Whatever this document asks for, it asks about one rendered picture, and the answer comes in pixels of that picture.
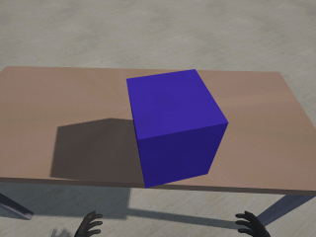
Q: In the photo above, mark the table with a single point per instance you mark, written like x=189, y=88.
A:
x=73, y=126

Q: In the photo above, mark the right robot hand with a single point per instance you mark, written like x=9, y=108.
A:
x=257, y=228

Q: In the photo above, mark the left robot hand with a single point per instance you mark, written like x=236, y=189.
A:
x=83, y=230

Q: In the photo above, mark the carton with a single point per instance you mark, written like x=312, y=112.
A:
x=178, y=126

